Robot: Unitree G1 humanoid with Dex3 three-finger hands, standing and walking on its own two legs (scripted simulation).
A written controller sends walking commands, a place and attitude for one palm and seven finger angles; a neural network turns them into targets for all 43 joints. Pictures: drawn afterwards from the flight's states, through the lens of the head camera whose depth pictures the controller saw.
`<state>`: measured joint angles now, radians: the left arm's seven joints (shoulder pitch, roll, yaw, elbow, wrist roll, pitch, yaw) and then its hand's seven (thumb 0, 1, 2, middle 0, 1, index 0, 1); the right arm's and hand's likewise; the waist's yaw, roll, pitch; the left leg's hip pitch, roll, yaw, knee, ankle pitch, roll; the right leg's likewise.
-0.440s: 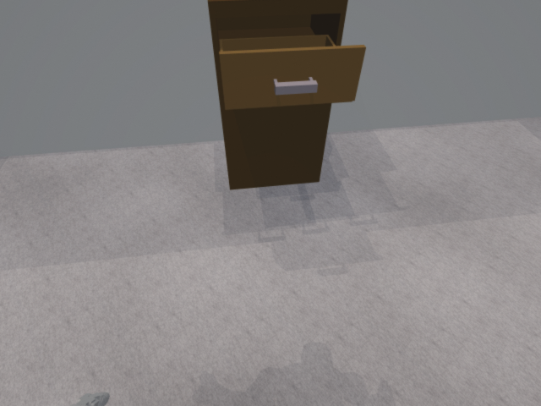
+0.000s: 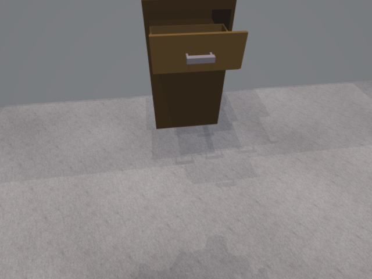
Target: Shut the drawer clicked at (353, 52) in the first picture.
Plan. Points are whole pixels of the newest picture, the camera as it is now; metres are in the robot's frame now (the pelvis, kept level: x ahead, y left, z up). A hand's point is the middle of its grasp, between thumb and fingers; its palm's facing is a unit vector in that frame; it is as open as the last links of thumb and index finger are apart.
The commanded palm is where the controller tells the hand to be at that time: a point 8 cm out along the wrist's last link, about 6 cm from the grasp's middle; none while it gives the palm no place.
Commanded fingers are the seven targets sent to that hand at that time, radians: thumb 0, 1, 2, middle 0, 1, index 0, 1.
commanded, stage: stand and wait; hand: left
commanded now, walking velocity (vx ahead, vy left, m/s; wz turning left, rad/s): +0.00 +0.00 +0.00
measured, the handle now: (199, 57) +1.03 -0.01 -0.02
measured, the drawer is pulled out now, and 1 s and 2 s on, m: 0.30 0.30 0.30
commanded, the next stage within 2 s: look at it before walking up in 0.38 s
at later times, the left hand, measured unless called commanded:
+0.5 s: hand out of the picture +0.08 +0.24 -0.15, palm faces -0.05 -0.94 -0.33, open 7.4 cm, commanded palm none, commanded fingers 0.00 0.90 0.90 -0.20 -0.30 -0.20 -0.30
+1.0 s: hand out of the picture +0.08 +0.25 -0.15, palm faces -0.05 -0.94 -0.33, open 7.4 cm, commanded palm none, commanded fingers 0.00 0.90 0.90 -0.20 -0.30 -0.20 -0.30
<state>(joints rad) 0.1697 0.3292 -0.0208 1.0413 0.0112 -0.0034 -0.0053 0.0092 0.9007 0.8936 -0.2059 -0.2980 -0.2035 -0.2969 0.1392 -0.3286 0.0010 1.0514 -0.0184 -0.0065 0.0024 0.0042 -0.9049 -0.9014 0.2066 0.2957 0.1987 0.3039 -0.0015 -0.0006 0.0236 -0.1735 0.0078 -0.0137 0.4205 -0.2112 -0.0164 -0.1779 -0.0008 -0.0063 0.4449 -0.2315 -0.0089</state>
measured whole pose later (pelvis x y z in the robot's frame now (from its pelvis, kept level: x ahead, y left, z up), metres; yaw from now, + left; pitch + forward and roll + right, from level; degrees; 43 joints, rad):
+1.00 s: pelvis +0.01 +0.00 +0.00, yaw -1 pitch -2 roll +0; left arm 0.15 0.34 -0.01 1.09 0.01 -0.01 0.00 0.01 0.90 0.89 -0.20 -0.30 -0.20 -0.30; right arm 0.12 -0.33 0.00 1.11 -0.01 -0.02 0.00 0.00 -0.91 -0.90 0.21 0.30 0.20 0.30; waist 0.00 -0.01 0.03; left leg -0.14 0.01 0.00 0.36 -0.20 -0.01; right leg -0.14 0.00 0.01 0.38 -0.21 0.00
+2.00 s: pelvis +0.16 -0.02 -0.01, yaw -25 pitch +1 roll -1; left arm 0.52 0.15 0.04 1.04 0.03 -0.06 0.02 0.01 0.90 0.89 -0.21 -0.30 -0.20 -0.30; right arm 0.08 -0.18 -0.06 0.91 -0.02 0.00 0.02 0.01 -0.91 -0.90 0.20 0.29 0.19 0.30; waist 0.10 0.01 0.01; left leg -0.56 0.07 0.03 0.83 -0.25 -0.06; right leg 0.02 0.07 0.20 0.33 -0.36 -0.04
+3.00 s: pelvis +0.46 -0.20 -0.01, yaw -63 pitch +1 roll +1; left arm 0.28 0.22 0.08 0.98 0.02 -0.05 0.00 -0.01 0.93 0.89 -0.20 -0.30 -0.20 -0.30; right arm 0.18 -0.18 -0.07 0.90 -0.03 -0.02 -0.01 0.01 -0.94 -0.90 0.20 0.30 0.20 0.30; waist -0.01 0.01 0.05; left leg -0.60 0.19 0.01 1.16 -0.30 -0.08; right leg -0.23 0.09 -0.06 0.49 -0.28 -0.12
